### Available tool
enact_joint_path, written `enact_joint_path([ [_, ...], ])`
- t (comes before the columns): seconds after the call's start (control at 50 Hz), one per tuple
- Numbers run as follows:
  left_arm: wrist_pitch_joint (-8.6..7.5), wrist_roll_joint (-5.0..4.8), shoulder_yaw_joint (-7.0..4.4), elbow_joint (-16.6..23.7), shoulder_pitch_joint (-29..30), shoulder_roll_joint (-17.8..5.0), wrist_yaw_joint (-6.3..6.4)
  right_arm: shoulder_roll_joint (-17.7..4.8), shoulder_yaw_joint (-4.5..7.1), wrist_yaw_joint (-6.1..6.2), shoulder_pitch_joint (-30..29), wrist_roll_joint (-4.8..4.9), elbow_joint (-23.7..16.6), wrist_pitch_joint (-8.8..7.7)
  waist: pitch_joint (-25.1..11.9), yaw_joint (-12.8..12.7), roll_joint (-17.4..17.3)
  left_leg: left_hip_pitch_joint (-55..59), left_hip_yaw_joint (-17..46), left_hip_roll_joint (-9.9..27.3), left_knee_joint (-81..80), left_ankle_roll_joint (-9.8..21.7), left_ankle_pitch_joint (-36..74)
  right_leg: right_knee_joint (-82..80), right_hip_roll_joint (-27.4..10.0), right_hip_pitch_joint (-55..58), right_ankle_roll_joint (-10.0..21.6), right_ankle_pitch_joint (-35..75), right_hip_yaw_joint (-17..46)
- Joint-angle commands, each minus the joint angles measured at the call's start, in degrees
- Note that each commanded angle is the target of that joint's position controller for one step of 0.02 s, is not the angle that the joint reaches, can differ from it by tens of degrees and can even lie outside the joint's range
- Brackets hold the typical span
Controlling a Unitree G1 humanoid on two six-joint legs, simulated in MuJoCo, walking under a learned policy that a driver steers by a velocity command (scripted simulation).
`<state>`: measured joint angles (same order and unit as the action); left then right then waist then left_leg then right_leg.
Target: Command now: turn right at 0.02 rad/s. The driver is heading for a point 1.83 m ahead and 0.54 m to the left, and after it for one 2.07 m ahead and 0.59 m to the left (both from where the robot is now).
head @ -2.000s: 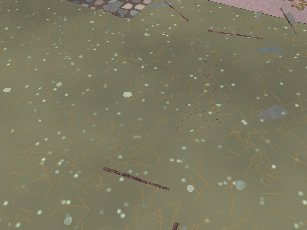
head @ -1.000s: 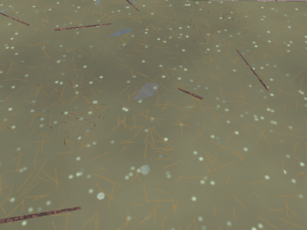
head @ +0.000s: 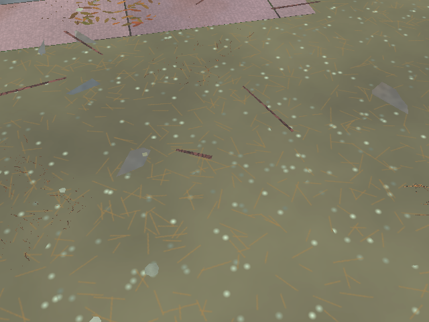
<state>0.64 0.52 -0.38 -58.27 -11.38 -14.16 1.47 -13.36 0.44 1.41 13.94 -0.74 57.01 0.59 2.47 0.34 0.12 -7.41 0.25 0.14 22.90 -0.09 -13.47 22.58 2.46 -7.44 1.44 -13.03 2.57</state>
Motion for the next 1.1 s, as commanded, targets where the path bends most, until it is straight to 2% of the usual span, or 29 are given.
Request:
enact_joint_path([
  [0.02,-0.49,-0.01,-0.85,0.2,-0.5,-5.2,0.29,-5.9,0.99,0.32,1.3,-0.01,-0.2,-0.45,-0.1,0.1,-0.8,-0.2,5.0,5.1,-3.9,1.9,7.5,-4.1,-5.7,-1.6,1.4,7.3,5.3],
  [0.04,-0.49,0.0,-0.78,-0.4,-0.8,-5.1,0.34,-5.8,0.93,0.35,1.4,-0.01,0.3,-0.46,0.0,0.1,-0.6,-0.2,5.0,5.1,-4.0,2.0,7.4,-4.1,-5.7,-1.7,1.3,7.3,5.2],
  [0.08,-0.23,0.1,-1.05,-1.5,-2.1,-5.7,0.33,-6.7,1.39,0.25,2.7,-0.16,1.3,-0.17,-0.8,0.2,-0.6,-0.6,4.5,3.3,-3.3,3.3,-8.3,-2.6,-3.6,-2.9,2.3,-7.1,4.0],
  [0.12,0.27,0.69,-1.45,-1.0,-1.9,-6.2,-0.04,-7.7,1.94,-0.06,3.2,-0.46,1.0,0.42,3.8,0.6,-1.7,-4.7,7.7,3.8,-4.2,5.9,-26.5,0.1,-2.0,-10.2,4.0,-23.5,4.0],
  [0.18,-0.83,1.29,-0.65,1.1,0.7,-2.3,-0.87,-8.7,2.73,-0.14,8.7,-0.4,2.7,0.11,6.6,2.6,-8.1,-1.2,21.0,12.2,-11.8,11.2,-33.8,11.3,0.2,-18.7,3.3,-16.2,-1.4],
  [0.22,-2.09,1.51,-0.85,2.3,1.8,-3.1,-1.43,-9.3,3.36,-0.28,8.5,-0.62,2.9,-0.57,5.9,2.1,-8.5,-2.6,25.1,16.6,-15.8,13.4,-30.2,16.7,-1.8,-17.6,2.8,-10.8,-3.7],
  [0.26,-3.14,0.98,-0.98,1.8,-1.5,-2.9,-2.08,-9.4,3.67,-0.71,4.5,-0.42,1.9,-1.17,5.2,-0.9,-8.1,-6.8,20.0,14.2,-14.4,12.0,-26.8,11.7,-1.9,-10.8,3.6,-11.9,-4.6],
  [0.3,-3.87,0.4,-1.29,-2.4,-12.3,-2.0,-1.76,-8.0,3.7,-0.98,-0.8,0.04,0.2,-1.41,5.6,-6.0,-5.7,-19.7,11.8,7.8,-6.3,8.9,-24.4,1.3,0.7,7.6,4.5,-7.1,-5.7],
  [0.32,-4.32,0.97,-2.13,-3.9,-18.5,-5.0,-1.08,-5.4,3.04,-1.14,-3.2,-0.13,-1.5,-1.96,5.0,-8.3,2.8,-27.4,5.9,3.3,5.9,6.7,-20.1,-6.0,-6.8,15.1,5.6,-14.2,6.0],
  [0.34,-4.58,0.88,-3.68,-5.3,-25.6,-11.0,-0.91,-1.1,1.92,-1.63,-5.0,-0.01,-4.0,-2.64,2.5,-10.1,16.5,-36.2,-3.3,-3.5,23.8,4.5,-16.8,-16.9,-20.6,19.4,10.1,-30.5,30.4],
  [0.36,-4.24,1.15,-3.62,-5.8,-24.1,-10.3,-0.82,-5.5,2.89,-1.83,-6.4,-1.48,-4.7,-2.93,6.2,-7.9,10.3,-38.6,0.4,-1.0,33.0,5.5,-16.6,-17.4,-24.1,14.1,13.0,-30.0,34.7],
  [0.38,-4.55,1.21,-2.96,-3.8,-18.5,-7.5,-0.92,-5.4,2.99,-2.41,-5.6,-1.32,-4.0,-3.4,8.1,-4.6,4.5,-38.7,2.2,1.5,36.5,6.1,-11.3,-16.3,-21.9,11.4,12.5,-25.5,29.5],
  [0.4,-5.16,1.03,-2.6,-2.6,-15.4,-6.0,-1.02,-4.2,2.71,-2.98,-3.8,-0.91,-2.9,-3.96,7.3,-2.7,3.1,-37.2,2.2,2.8,37.1,6.0,-6.9,-16.4,-19.2,10.5,11.2,-18.5,24.1],
  [0.48,-6.61,0.53,-1.45,-3.4,-17.0,-3.0,-0.79,-3.3,2.77,-3.92,-4.6,-1.58,-2.9,-3.53,3.8,-1.3,4.1,-35.1,-1.8,3.4,35.7,3.3,0.2,-15.3,-14.2,12.4,9.5,9.9,10.4],
  [0.54,-6.65,0.78,-0.83,-4.3,-18.3,-2.2,-0.42,-1.1,1.88,-3.68,-10.0,-0.98,-5.1,-3.0,5.0,-1.5,4.0,-33.9,-4.4,1.5,29.8,2.2,2.4,-12.9,-12.7,10.0,8.4,31.1,1.7],
  [0.6,-6.41,0.94,-0.11,-4.5,-17.5,-1.9,0.05,1.0,0.58,-3.16,-14.1,-0.38,-6.7,-3.01,5.1,-2.1,6.1,-22.5,-8.3,-1.5,16.4,3.1,7.2,-9.9,-10.4,3.9,6.3,42.9,-5.0],
  [0.64,-6.48,0.54,-0.41,-4.4,-16.4,-3.7,0.6,-1.2,1.02,-2.58,-10.4,-0.23,-6.2,-3.07,2.1,-0.2,7.5,-14.8,-9.2,-3.8,13.6,4.9,9.3,-3.7,-11.2,4.3,5.2,53.0,-6.0],
  [0.68,-6.26,0.0,-0.99,-3.4,-13.3,-5.3,1.28,-3.9,2.21,-2.15,0.8,-0.62,-2.9,-3.76,-3.6,4.6,7.0,-5.3,-7.8,-5.6,10.2,7.4,10.6,10.0,-11.9,5.4,4.0,56.1,-6.2],
  [0.7,-6.1,-0.52,-1.27,-2.8,-11.7,-5.9,1.33,-5.2,2.88,-1.97,6.5,-1.32,-1.2,-4.39,-6.0,7.5,5.7,1.4,-6.4,-4.7,4.7,8.6,15.9,20.3,-10.6,2.8,3.0,48.0,-7.4],
  [0.72,-6.16,-0.65,-1.2,-1.2,-12.1,-5.0,1.26,-9.4,4.05,-1.7,10.7,-2.06,-0.8,-4.81,-10.1,8.3,-0.1,11.2,3.1,4.3,4.9,11.0,31.8,36.7,-6.7,-6.0,1.4,24.1,-9.4],
  [0.74,-5.72,-0.67,-0.71,-0.2,-19.1,0.3,1.2,-14.0,4.83,-1.89,8.9,-2.09,-2.4,-4.64,-16.5,2.2,-10.1,21.6,24.7,21.0,10.2,20.3,71.4,58.2,2.2,-19.2,-0.3,-23.8,-7.5],
  [0.76,-4.78,0.05,-1.22,0.0,-20.8,-1.9,0.92,-14.3,5.47,-2.15,7.6,1.29,-3.1,-3.72,-23.0,2.2,-6.6,20.7,31.5,22.5,3.4,25.8,59.4,62.5,1.0,-21.4,-0.5,-19.1,0.0],
  [0.78,-4.27,0.76,-1.58,1.2,-15.5,-3.4,0.68,-11.0,5.0,-1.72,1.0,1.7,-5.3,-2.87,-14.4,1.5,-3.0,11.9,27.6,19.9,-0.5,25.0,41.6,61.7,-1.7,-24.6,-0.5,-14.6,-0.2],
  [0.8,-4.23,1.35,-1.95,2.7,-10.5,-4.1,0.45,-7.7,4.14,-1.42,-2.3,1.37,-6.1,-2.33,-6.9,0.8,-0.4,3.6,23.6,16.3,-4.1,22.2,34.1,57.5,-3.3,-25.4,-0.7,-11.6,-0.2],
  [0.82,-3.77,1.68,-2.45,3.8,-8.3,-4.8,0.37,-6.1,3.74,-1.1,-2.7,0.86,-6.1,-2.06,-4.1,-0.2,0.7,-1.2,20.8,13.7,-5.5,20.1,33.5,53.7,-4.4,-24.2,-1.0,-10.4,0.2],
  [0.86,-1.64,1.8,-2.36,4.5,-9.0,-2.8,0.41,-5.4,3.6,-0.79,-1.4,0.27,-5.7,-1.92,-3.9,-1.8,0.0,-7.5,16.0,10.2,-6.3,17.4,33.6,47.2,-4.6,-19.1,-1.8,-9.6,0.0],
  [0.9,-0.43,1.55,-2.33,5.3,-8.7,-1.6,0.7,-7.0,4.15,-1.02,-0.9,-0.26,-6.2,-2.13,-5.7,-2.2,-0.7,-8.6,14.9,8.5,-5.9,16.1,33.3,43.9,-3.7,-18.1,-2.4,-8.3,-0.5],
  [1.04,1.61,1.27,-3.49,10.8,2.7,-4.5,0.83,-9.6,5.47,-0.51,1.6,-0.01,-8.4,-0.1,-5.0,1.4,-5.1,-5.6,23.0,6.5,-9.1,10.6,2.2,33.8,-3.4,-25.6,-4.6,-3.9,1.4],
  [1.1,1.52,0.94,-3.54,12.3,5.4,-4.9,0.99,-10.1,5.9,-0.26,3.1,-0.15,-8.8,0.37,-4.2,2.4,-5.5,-2.8,26.6,6.7,-9.0,10.3,-0.8,30.3,-2.7,-26.9,-4.7,-4.9,2.3],
])
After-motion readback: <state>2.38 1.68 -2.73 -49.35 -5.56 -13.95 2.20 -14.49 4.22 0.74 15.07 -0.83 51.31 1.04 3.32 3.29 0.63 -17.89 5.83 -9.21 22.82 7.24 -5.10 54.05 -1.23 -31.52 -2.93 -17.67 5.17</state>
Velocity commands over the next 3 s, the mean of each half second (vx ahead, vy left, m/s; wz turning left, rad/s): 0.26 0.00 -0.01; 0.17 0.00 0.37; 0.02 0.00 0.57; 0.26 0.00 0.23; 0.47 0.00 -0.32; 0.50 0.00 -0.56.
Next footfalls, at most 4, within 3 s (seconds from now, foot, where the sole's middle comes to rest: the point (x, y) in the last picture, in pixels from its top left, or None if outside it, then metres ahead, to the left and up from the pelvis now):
0.72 left None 0.37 0.06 -0.78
1.36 right None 0.40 -0.11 -0.78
1.88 left None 0.33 0.10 -0.78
2.34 right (177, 265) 0.71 0.15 -0.78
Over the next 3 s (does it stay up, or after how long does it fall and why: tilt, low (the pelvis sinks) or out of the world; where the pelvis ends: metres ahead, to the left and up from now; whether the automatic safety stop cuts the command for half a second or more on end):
stays up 0.87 0.29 -0.01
